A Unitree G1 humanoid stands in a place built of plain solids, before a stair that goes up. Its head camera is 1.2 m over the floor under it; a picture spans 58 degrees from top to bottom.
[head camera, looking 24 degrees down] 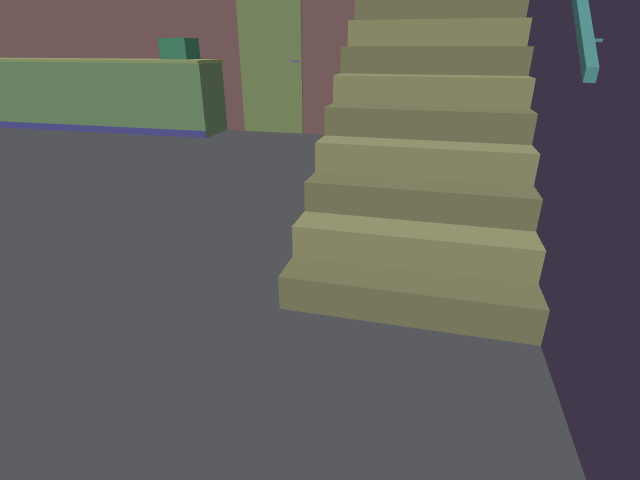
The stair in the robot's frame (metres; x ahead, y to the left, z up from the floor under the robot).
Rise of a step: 0.17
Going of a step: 0.23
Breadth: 1.21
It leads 14 degrees to the right of straight ahead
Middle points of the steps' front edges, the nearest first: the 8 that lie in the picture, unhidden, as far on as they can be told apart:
1.70 -0.38 0.18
1.92 -0.44 0.35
2.15 -0.50 0.52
2.38 -0.55 0.70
2.61 -0.61 0.87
2.84 -0.67 1.04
3.06 -0.73 1.21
3.29 -0.79 1.38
